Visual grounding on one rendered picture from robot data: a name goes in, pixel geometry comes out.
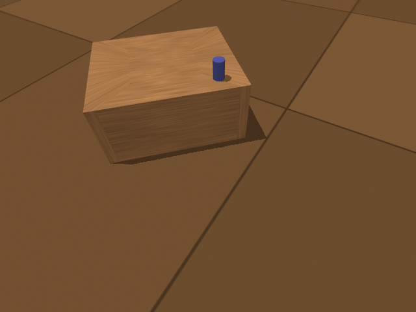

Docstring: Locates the can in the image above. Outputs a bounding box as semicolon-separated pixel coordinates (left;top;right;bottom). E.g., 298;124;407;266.
213;57;225;81

